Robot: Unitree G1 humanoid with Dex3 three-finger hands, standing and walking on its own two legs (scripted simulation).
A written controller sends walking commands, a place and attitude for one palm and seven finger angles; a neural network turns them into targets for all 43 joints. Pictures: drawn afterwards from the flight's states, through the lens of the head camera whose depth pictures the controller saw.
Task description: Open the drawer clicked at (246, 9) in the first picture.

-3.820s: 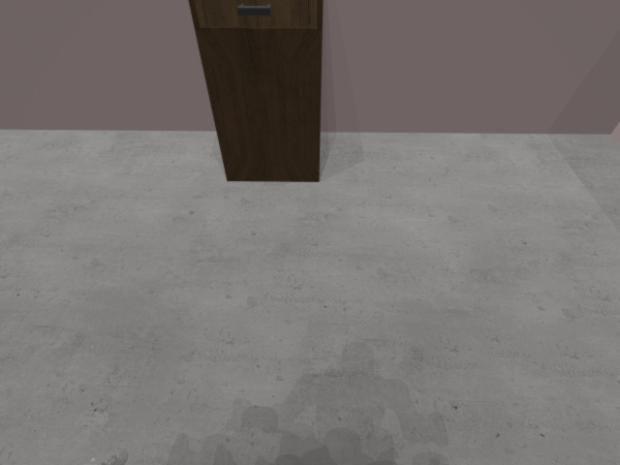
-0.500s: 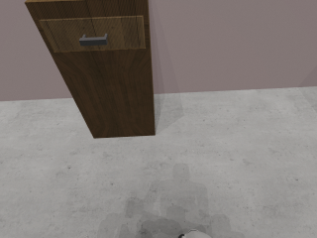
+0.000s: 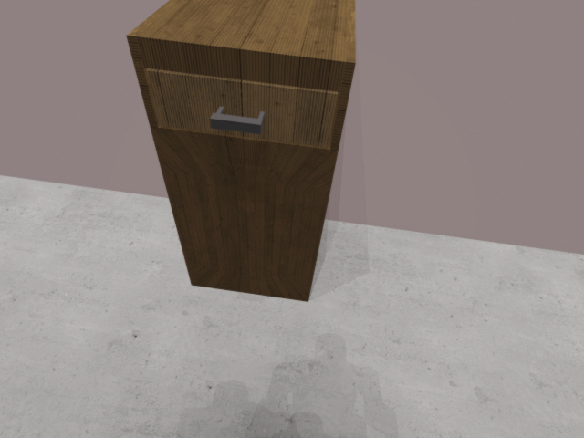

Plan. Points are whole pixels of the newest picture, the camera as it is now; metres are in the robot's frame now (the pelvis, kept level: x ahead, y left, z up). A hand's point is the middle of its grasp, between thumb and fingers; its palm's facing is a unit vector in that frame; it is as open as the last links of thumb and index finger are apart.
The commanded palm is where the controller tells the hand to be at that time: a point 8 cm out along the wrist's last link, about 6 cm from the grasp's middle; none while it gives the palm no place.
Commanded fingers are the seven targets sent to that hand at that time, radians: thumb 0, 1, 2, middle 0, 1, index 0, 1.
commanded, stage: take the last steps up to it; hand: left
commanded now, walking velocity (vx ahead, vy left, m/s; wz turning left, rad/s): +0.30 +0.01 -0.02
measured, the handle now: (239, 118) +0.74 +0.20 +0.04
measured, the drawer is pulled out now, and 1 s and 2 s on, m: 0.00 0.00 0.00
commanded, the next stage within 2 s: come to a stop and stand still in 0.42 s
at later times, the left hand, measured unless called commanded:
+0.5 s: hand (213, 366) +0.26 +0.16 -0.16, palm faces -0.05 -0.97 -0.22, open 7.3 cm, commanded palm none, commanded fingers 0.00 0.90 0.90 -0.20 -0.30 -0.20 -0.30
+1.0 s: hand (182, 381) +0.24 +0.21 -0.18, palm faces +0.05 -0.98 -0.21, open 7.3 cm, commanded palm none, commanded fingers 0.00 0.90 0.90 -0.20 -0.30 -0.20 -0.30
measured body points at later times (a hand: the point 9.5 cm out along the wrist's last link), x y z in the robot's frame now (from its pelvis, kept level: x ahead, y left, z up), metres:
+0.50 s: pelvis +0.16 -0.02 -0.01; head +0.17 -0.04 +0.44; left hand +0.27 +0.21 -0.15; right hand +0.05 -0.20 -0.17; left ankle +0.06 +0.11 -0.73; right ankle +0.22 -0.12 -0.74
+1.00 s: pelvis +0.20 +0.02 +0.00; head +0.22 +0.04 +0.45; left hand +0.24 +0.26 -0.17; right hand +0.28 -0.22 -0.14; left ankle +0.22 +0.12 -0.73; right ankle +0.19 -0.11 -0.70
